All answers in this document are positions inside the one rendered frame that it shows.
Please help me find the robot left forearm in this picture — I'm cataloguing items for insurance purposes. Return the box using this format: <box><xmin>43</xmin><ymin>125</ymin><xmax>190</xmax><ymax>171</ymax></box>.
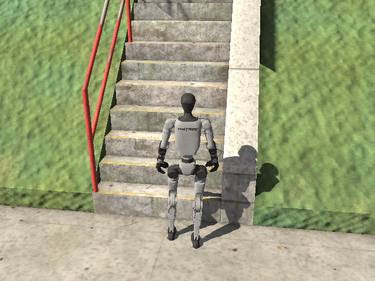
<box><xmin>157</xmin><ymin>141</ymin><xmax>167</xmax><ymax>163</ymax></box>

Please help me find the robot left thigh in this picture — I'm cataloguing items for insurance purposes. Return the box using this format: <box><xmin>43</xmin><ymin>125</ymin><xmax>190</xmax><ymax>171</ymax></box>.
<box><xmin>168</xmin><ymin>163</ymin><xmax>179</xmax><ymax>207</ymax></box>

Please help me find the robot right forearm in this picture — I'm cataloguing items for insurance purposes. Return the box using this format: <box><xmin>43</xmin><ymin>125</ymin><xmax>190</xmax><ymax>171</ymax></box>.
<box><xmin>209</xmin><ymin>141</ymin><xmax>218</xmax><ymax>163</ymax></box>

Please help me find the robot left upper arm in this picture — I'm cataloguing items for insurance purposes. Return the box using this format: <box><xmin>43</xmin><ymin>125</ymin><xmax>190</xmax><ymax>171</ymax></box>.
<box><xmin>160</xmin><ymin>118</ymin><xmax>176</xmax><ymax>149</ymax></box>

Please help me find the right robot hand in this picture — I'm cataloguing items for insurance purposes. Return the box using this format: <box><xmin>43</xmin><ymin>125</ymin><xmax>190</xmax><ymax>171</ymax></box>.
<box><xmin>205</xmin><ymin>160</ymin><xmax>219</xmax><ymax>172</ymax></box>

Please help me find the robot right upper arm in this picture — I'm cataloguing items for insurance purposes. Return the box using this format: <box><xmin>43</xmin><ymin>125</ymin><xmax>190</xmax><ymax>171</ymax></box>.
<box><xmin>200</xmin><ymin>118</ymin><xmax>215</xmax><ymax>150</ymax></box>

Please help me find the left robot hand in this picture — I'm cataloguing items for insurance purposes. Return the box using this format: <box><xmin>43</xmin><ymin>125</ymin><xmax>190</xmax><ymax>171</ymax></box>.
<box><xmin>156</xmin><ymin>162</ymin><xmax>169</xmax><ymax>174</ymax></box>

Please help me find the robot torso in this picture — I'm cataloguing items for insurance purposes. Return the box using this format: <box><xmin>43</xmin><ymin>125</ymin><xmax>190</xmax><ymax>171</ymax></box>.
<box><xmin>174</xmin><ymin>116</ymin><xmax>202</xmax><ymax>176</ymax></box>

